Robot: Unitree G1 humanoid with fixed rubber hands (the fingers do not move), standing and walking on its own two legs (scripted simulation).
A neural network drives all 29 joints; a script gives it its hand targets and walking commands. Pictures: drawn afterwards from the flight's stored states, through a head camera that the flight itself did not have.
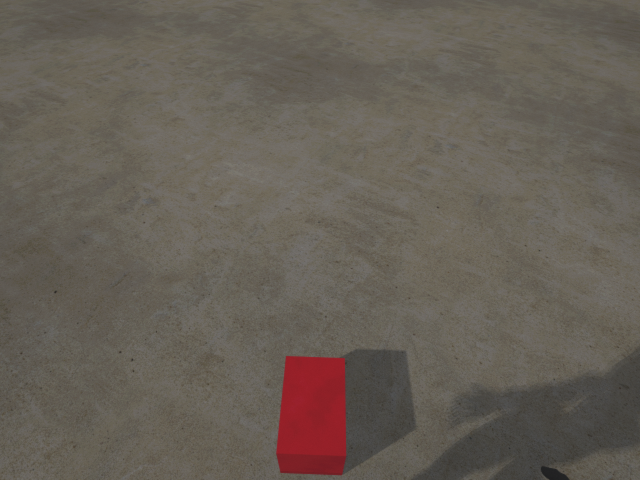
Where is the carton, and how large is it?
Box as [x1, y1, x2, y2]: [276, 356, 345, 474]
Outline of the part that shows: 286,356 276,451 280,471 295,473 341,474 345,458 344,358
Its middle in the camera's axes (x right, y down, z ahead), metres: -0.02 +0.51 +1.12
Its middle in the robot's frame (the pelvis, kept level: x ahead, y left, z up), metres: +0.46 +0.01 -0.69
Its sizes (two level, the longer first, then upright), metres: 0.260 0.174 0.187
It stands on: the floor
